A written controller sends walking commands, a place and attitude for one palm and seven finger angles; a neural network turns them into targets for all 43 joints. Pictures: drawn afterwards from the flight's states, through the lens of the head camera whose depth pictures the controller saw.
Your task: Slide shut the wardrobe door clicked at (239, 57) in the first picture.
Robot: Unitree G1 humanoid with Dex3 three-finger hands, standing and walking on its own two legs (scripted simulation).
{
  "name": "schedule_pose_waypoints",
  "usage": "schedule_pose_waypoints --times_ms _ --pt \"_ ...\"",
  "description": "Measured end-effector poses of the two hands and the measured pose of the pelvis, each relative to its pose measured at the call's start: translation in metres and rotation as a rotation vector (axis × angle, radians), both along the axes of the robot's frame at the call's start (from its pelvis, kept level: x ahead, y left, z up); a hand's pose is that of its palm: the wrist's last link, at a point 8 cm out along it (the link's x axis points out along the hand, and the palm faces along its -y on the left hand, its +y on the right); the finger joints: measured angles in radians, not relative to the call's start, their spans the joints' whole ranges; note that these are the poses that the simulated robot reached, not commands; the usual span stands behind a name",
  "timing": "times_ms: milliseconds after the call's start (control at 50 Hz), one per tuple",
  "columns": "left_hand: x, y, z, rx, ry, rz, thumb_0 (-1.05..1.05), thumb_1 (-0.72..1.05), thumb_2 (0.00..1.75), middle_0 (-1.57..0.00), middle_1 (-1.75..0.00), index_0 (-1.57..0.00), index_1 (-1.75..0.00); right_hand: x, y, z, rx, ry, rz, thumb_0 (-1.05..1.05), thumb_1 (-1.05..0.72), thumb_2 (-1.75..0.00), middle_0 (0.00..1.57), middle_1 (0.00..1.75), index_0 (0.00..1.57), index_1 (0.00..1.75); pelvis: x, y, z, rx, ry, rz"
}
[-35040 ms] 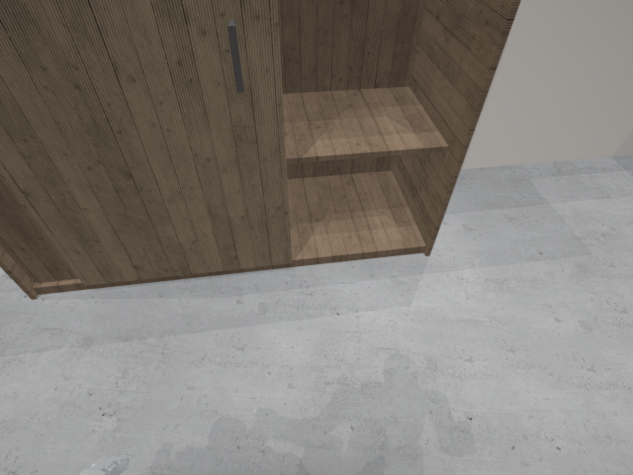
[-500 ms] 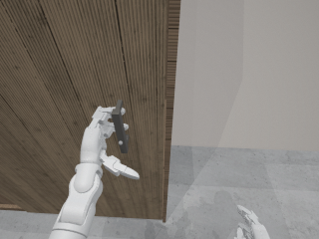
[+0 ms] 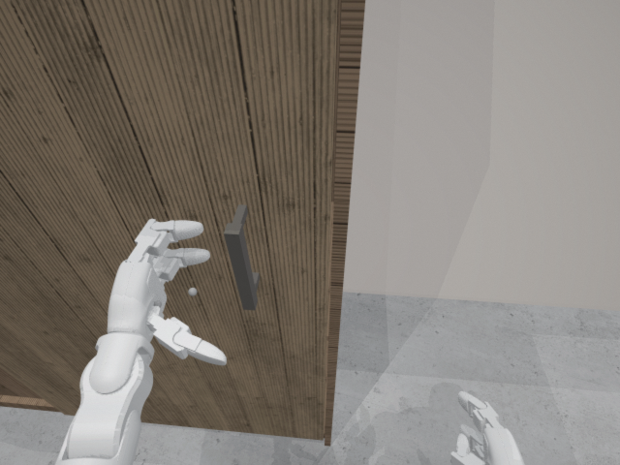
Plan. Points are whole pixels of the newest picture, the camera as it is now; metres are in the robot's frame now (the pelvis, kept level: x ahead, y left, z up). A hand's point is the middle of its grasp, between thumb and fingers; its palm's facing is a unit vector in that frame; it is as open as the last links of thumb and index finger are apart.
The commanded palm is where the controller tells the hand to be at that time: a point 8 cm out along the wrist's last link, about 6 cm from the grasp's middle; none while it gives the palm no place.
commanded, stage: slip the hand off the handle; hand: left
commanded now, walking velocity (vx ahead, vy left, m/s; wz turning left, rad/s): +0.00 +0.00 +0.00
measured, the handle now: (245, 260) +0.33 +0.12 +0.11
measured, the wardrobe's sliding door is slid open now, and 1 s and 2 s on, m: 0.00 0.00 0.00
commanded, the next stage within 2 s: draw the hand back to the body in 0.68 s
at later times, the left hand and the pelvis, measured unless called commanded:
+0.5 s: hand (170, 361) +0.19 +0.17 +0.12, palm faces +0.11 -0.99 -0.09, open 14.7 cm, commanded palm +0.16 +0.22 +0.12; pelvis -0.01 +0.00 +0.00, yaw +1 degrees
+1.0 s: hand (151, 376) +0.17 +0.18 +0.12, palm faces +0.04 -1.00 -0.08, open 14.7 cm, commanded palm +0.13 +0.24 +0.13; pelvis -0.01 +0.01 -0.01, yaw +1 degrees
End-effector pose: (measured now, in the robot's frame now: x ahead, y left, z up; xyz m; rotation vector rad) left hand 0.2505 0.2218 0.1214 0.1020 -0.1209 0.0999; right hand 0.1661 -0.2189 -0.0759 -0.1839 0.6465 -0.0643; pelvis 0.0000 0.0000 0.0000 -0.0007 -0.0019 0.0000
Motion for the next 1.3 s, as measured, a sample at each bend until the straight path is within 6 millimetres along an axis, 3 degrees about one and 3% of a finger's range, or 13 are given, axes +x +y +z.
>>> schedule_pose_waypoints --times_ms 180,400,600,760,940,1040,1160,1300 --pt "-0.025 0.001 -0.004 -0.015 0.012 -0.011 -0.01 -0.55 0.2 -0.26 -1.16 -0.26 -1.15 -0.011 -0.007 0.002 -0.005 -0.016 -0.028 0.01 -0.91 -0.9 0.21 0.3 0.2 0.3 -0.002 -0.001 0.0 0.001 -0.001 -0.009" --pt "-0.072 -0.001 -0.003 -0.005 0.001 0.007 -0.01 -0.55 0.2 -0.26 -1.15 -0.26 -1.15 -0.002 0.0 0.011 -0.006 -0.098 0.014 0.01 -0.91 -0.9 0.21 0.3 0.2 0.3 -0.011 -0.001 -0.003 -0.005 -0.018 0.005" --pt "-0.093 -0.006 -0.005 -0.008 0.014 -0.011 -0.01 -0.55 0.2 -0.26 -1.15 -0.26 -1.15 0.003 0.012 0.015 0.008 -0.145 0.052 0.01 -0.91 -0.9 0.21 0.3 0.2 0.3 -0.014 0.0 -0.005 -0.009 -0.016 0.014" --pt "-0.115 0.005 -0.009 -0.005 0.039 0.018 -0.01 -0.55 0.2 -0.26 -1.15 -0.26 -1.15 0.002 0.012 0.014 0.004 -0.152 0.053 0.01 -0.9 -0.9 0.21 0.3 0.2 0.3 -0.011 0.002 -0.008 -0.014 -0.012 0.018" --pt "-0.106 0.005 -0.002 -0.036 0.048 -0.05 -0.01 -0.55 0.2 -0.26 -1.15 -0.26 -1.15 0.004 0.016 0.012 -0.007 -0.161 0.049 0.02 -0.9 -0.9 0.21 0.3 0.2 0.3 -0.009 0.007 -0.008 -0.021 -0.011 0.031" --pt "-0.099 0.014 0.007 -0.015 0.056 -0.045 -0.01 -0.55 0.2 -0.26 -1.15 -0.26 -1.15 0.009 0.02 0.017 0.013 -0.185 0.023 0.02 -0.9 -0.9 0.21 0.3 0.2 0.3 -0.003 0.009 -0.006 -0.015 -0.009 0.02" --pt "-0.105 0.032 0.009 -0.025 0.079 0.01 -0.01 -0.55 0.2 -0.26 -1.15 -0.26 -1.15 0.018 0.022 0.022 0.015 -0.204 0.027 0.02 -0.9 -0.9 0.21 0.3 0.2 0.3 0.002 0.01 -0.005 -0.017 -0.015 0.019" --pt "-0.112 0.035 0.019 -0.009 0.052 0.001 -0.01 -0.53 0.21 -0.26 -1.14 -0.26 -1.14 0.027 0.025 0.028 0.002 -0.234 0.058 0.02 -0.9 -0.9 0.21 0.3 0.2 0.3 0.002 0.011 -0.004 -0.021 -0.027 0.029"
